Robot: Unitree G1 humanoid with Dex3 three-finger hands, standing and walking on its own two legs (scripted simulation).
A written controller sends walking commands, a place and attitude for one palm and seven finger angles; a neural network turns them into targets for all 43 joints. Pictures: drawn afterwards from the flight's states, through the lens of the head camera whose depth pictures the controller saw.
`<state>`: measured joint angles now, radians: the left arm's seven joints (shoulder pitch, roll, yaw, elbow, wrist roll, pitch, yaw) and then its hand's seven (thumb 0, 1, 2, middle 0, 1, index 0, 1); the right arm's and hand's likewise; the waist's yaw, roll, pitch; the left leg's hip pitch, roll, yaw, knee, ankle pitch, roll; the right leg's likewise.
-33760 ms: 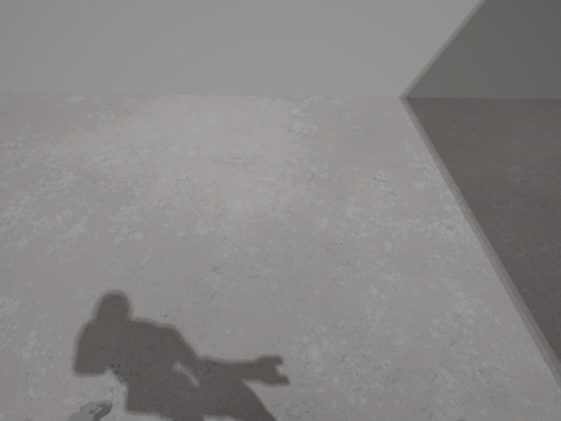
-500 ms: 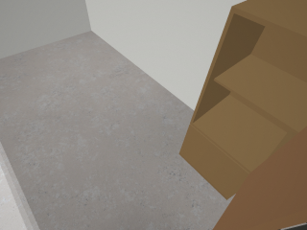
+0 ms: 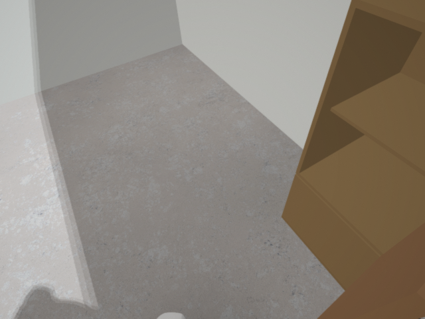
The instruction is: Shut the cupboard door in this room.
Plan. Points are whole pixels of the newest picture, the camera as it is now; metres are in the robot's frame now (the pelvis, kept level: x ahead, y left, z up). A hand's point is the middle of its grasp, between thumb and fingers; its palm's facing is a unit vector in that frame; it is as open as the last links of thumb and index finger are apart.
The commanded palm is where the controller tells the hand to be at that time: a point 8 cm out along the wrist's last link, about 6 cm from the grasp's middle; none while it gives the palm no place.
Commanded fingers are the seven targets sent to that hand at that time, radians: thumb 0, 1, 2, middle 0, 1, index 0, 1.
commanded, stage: stand and wait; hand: left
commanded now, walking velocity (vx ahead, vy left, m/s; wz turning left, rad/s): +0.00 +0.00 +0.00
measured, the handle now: out of the picture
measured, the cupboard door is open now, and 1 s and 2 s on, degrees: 94 91 94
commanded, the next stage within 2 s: turn or walk to find it in 0.06 s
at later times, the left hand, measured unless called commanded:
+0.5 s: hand out of the picture +0.02 +0.21 -0.17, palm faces +0.17 -0.95 -0.27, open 7.4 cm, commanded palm none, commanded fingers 0.00 0.90 0.90 -0.20 -0.30 -0.20 -0.30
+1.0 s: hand out of the picture -0.03 +0.19 -0.19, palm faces +0.23 -0.95 -0.19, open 7.4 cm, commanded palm none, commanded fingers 0.00 0.90 0.90 -0.20 -0.30 -0.20 -0.30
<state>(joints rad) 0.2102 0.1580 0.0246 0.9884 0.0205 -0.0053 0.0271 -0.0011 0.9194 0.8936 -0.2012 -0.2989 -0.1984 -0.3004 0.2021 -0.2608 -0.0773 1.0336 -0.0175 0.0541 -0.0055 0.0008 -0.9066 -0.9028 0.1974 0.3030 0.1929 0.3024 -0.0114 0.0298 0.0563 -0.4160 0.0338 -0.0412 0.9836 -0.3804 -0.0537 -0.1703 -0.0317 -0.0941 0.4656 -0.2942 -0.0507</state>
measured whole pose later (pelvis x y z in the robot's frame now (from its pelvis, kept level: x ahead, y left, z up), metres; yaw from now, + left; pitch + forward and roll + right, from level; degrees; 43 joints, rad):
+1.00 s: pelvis +0.01 +0.01 -0.01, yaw +9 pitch -1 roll +1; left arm 0.27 0.21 0.03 1.09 0.01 0.03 0.02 0.00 0.91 0.89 -0.20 -0.30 -0.19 -0.30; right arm 0.19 -0.16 -0.02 1.09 -0.02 0.01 -0.04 0.00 -0.90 -0.90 0.20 0.30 0.17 0.29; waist 0.04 -0.06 0.05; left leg -0.15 0.03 0.07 0.49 -0.32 -0.02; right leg -0.19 -0.06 -0.07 0.53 -0.32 0.02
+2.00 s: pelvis +0.00 -0.01 +0.00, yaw -19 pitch +0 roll +2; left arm 0.19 0.19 0.03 0.92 0.02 0.02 0.01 0.00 0.91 0.89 -0.20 -0.30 -0.20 -0.30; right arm 0.18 -0.25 -0.05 0.97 -0.02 0.05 -0.01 0.00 -0.90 -0.90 0.20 0.30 0.20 0.30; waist -0.02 0.04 0.10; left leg -0.49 0.08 -0.01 1.09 -0.37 -0.07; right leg -0.21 0.03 0.00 0.49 -0.28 -0.07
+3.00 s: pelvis +0.03 +0.04 -0.02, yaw -3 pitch -1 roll +0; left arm 0.18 0.22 0.05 1.01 0.02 0.05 0.02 0.00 0.91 0.89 -0.20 -0.30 -0.20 -0.30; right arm 0.20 -0.19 -0.05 1.01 -0.02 0.02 0.00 0.00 -0.90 -0.90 0.20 0.30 0.20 0.30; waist -0.02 -0.05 0.10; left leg -0.34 -0.01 0.08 0.66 -0.31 0.06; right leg -0.32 -0.10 -0.09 0.96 -0.55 0.03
